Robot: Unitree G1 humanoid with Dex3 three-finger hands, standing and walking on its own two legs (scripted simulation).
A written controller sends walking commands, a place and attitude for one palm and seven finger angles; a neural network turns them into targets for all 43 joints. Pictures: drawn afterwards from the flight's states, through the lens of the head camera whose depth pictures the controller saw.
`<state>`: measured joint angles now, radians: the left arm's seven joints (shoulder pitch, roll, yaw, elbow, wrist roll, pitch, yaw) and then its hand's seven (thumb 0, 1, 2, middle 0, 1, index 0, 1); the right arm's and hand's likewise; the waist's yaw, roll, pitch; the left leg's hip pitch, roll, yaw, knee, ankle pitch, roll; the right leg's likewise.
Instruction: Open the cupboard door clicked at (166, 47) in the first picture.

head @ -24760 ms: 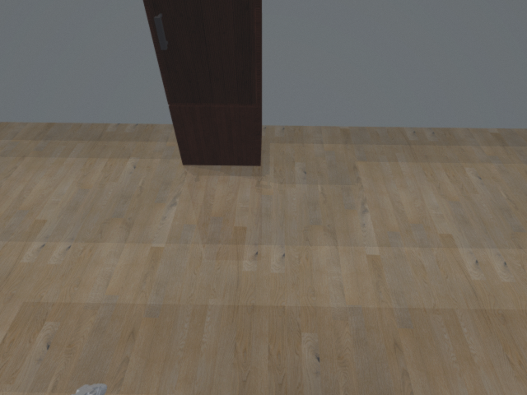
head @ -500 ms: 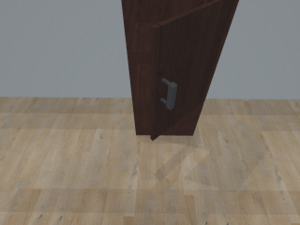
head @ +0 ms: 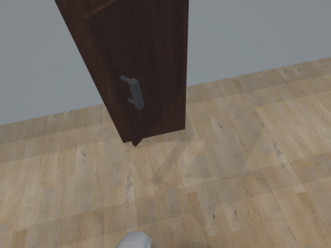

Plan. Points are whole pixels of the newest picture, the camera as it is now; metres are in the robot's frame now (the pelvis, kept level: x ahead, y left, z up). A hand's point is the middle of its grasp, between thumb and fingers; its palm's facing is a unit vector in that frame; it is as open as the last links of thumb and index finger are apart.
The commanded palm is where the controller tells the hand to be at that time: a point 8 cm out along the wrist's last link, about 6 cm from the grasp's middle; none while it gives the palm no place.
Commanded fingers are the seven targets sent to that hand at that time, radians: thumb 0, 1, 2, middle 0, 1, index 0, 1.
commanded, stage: walk to a spot facing it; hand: left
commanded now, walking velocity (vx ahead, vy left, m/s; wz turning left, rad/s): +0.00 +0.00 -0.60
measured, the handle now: (132, 92) +0.56 +0.16 -0.01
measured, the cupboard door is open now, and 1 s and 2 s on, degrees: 42 42 42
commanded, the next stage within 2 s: none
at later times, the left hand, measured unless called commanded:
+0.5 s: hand (89, 247) +0.13 +0.24 -0.18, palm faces -0.19 -0.95 -0.24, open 7.4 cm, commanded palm none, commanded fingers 0.00 0.90 0.90 -0.20 -0.30 -0.20 -0.30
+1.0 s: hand (143, 200) +0.26 +0.10 -0.16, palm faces -0.59 -0.77 -0.25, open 7.4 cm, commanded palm none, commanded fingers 0.00 0.90 0.90 -0.20 -0.30 -0.20 -0.30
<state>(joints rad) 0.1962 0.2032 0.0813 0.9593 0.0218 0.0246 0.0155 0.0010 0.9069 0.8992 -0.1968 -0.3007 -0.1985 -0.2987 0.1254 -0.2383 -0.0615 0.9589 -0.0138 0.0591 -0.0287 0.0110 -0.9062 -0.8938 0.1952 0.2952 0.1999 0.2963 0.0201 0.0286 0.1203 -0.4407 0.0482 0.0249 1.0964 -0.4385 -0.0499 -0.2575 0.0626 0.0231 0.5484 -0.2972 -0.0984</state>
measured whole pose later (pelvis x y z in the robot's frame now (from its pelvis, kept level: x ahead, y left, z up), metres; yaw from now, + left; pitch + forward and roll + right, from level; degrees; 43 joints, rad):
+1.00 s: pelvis +0.05 +0.01 +0.00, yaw -36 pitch +1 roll +1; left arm 0.12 0.23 0.05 0.89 0.03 0.05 0.00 0.00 0.90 0.90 -0.20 -0.30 -0.20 -0.30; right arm 0.20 -0.25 -0.05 0.90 -0.01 0.05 -0.02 0.01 -0.91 -0.89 0.19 0.29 0.20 0.30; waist -0.03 -0.01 0.11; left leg -0.42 0.06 0.04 0.92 -0.45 -0.07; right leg -0.30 0.03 0.07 0.55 -0.26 -0.02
